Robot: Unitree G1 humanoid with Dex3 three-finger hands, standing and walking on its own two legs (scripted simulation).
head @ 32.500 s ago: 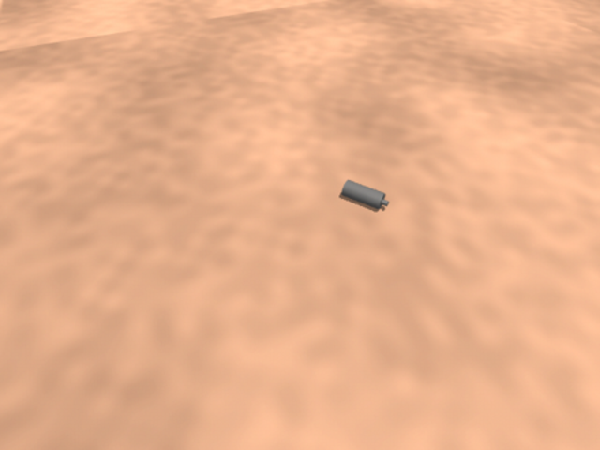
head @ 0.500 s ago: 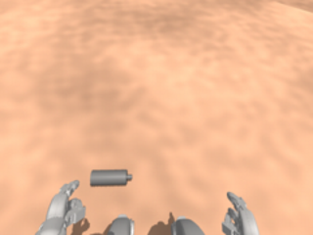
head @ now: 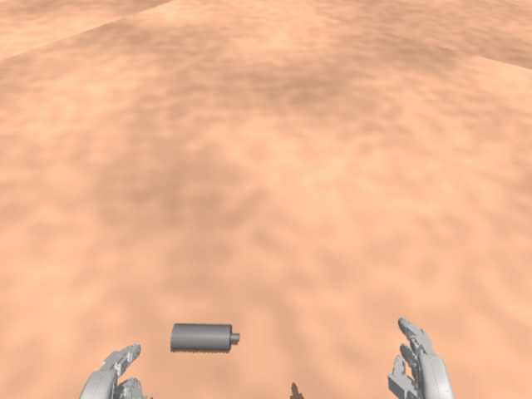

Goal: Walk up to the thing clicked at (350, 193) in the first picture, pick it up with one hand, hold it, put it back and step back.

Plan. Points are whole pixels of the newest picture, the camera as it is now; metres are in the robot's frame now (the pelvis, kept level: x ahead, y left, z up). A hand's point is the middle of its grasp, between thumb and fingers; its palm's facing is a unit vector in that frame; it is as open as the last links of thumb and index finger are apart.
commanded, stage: home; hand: left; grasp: from above
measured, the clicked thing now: (206, 336) +0.47 +0.19 -0.67
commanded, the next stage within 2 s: stand in 1.74 s
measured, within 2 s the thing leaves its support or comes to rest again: neither
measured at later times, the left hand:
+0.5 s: hand (150, 398) +0.16 +0.17 -0.05, palm faces +0.03 -0.98 -0.20, open 7.4 cm
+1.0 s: hand (147, 395) +0.17 +0.18 -0.05, palm faces +0.03 -0.98 -0.20, open 7.4 cm
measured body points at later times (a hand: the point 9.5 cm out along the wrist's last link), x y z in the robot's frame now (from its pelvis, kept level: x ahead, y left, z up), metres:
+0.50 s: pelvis +0.00 -0.01 +0.00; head +0.02 +0.00 +0.45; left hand +0.16 +0.22 -0.03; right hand +0.16 -0.25 -0.07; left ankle +0.02 +0.12 -0.68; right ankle -0.01 -0.13 -0.68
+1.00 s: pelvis +0.01 +0.00 +0.00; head +0.03 +0.00 +0.45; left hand +0.16 +0.23 -0.03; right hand +0.17 -0.24 -0.06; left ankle +0.02 +0.12 -0.68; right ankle -0.01 -0.13 -0.68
